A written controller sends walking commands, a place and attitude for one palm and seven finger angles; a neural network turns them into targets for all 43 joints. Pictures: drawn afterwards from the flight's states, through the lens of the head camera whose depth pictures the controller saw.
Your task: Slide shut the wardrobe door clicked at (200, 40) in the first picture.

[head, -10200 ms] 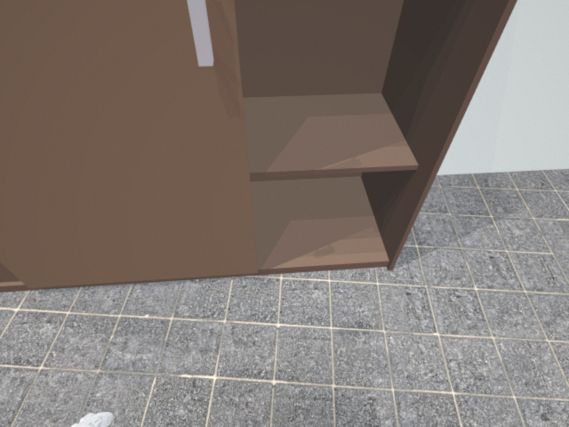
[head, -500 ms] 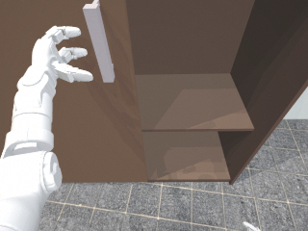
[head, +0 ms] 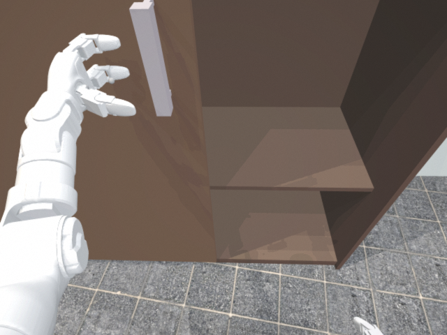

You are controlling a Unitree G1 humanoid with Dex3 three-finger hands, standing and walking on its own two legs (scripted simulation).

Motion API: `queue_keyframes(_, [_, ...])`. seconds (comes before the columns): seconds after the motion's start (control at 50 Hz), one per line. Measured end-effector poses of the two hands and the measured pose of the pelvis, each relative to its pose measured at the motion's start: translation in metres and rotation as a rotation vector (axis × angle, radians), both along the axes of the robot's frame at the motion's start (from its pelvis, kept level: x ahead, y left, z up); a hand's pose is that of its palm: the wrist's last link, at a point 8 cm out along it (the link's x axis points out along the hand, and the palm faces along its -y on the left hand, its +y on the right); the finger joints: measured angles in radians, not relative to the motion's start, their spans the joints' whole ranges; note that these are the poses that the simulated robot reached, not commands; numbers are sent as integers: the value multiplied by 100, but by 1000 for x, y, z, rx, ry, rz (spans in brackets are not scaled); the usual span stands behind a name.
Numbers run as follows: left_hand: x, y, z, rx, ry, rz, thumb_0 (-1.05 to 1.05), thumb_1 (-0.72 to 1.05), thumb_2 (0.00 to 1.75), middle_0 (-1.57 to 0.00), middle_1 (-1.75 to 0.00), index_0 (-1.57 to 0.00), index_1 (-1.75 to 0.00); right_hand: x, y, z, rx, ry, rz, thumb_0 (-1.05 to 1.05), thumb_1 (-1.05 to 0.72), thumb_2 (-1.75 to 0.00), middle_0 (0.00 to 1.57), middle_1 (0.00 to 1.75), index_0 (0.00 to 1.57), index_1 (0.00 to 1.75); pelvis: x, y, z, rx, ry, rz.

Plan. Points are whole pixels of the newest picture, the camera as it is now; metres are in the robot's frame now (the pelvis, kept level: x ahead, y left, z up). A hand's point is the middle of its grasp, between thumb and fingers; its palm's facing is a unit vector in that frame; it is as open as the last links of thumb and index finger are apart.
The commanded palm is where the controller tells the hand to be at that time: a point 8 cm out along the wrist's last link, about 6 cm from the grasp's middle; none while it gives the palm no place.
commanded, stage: move the hooked fingers beside the handle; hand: left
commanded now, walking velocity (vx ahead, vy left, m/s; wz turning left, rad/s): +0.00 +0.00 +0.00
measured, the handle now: (157, 60) +0.51 +0.13 +0.25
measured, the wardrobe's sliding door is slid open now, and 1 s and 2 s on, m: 0.54 0.54 0.54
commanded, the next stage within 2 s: feel for the door with the fingertips in 0.26 s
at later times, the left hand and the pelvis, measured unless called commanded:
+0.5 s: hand (113, 81) +0.46 +0.19 +0.24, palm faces +0.02 -1.00 -0.02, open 14.0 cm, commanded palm +0.43 +0.23 +0.24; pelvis +0.00 +0.00 +0.00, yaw +0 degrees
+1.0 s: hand (135, 78) +0.47 +0.16 +0.24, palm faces +0.01 -1.00 +0.00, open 13.7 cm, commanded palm +0.45 +0.21 +0.24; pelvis +0.00 +0.00 +0.00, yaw -1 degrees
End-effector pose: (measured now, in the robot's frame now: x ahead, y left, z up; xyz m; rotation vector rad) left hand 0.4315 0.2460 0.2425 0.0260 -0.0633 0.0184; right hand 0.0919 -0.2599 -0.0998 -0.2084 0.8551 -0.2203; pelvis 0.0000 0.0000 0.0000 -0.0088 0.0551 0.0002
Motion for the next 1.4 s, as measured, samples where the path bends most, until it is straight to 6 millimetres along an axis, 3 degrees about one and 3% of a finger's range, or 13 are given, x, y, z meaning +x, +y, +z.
queue_keyframes(0.16, [12, -7, -3, -19, 31, 3, -1, -50, 30, -32, -120, -30, -120, -10, 2, -3, 13, 16, -23, 1, -90, -90, 20, 30, 20, 30, 1, 2, 0, 2, 11, -14])
queue_keyframes(0.34, [7, 4, -4, 0, 8, 14, -1, -50, 30, -32, -121, -30, -120, -17, 2, -3, 18, 34, -40, 1, -90, -90, 20, 30, 20, 30, 3, 2, 0, 0, 5, -20])
queue_keyframes(0.46, [2, 2, -3, -2, 7, 6, -1, -51, 30, -31, -120, -30, -120, -9, 2, -3, 9, 27, -16, 1, -90, -90, 20, 30, 20, 30, 3, 2, 0, -2, 4, -9])
queue_keyframes(0.68, [7, -32, -3, -22, 6, -23, -1, -51, 30, -30, -120, -30, -120, 19, 10, 2, 27, -43, 18, 1, -90, -90, 20, 30, 20, 30, 3, 2, 0, 1, 0, -7])
queue_keyframes(0.8, [11, -41, -6, -25, 26, -10, -1, -50, 30, -30, -120, -31, -120, 23, 14, 2, 45, -54, 17, 1, -90, -90, 20, 30, 20, 30, 3, 0, -1, 3, -2, -13])
queue_keyframes(1.2, [15, -29, -9, -25, 24, -3, -1, -50, 30, -36, -123, -33, -121, -34, -7, -6, 6, 64, -66, 1, -90, -90, 20, 30, 20, 30, -3, -3, 0, 2, 5, -24])
queue_keyframes(1.3, [9, -27, -7, -15, 1, 1, -1, -50, 30, -34, -121, -32, -120, -35, -7, -5, 8, 55, -69, 1, -90, -90, 20, 30, 20, 30, -3, -1, 0, 1, 1, -27])
queue_keyframes(1.4, [3, -36, -6, -22, 0, -22, -1, -51, 30, -32, -120, -31, -120, -21, -1, -4, 18, 30, -39, 1, -90, -90, 20, 30, 20, 30, -2, 0, 0, 1, -5, -18])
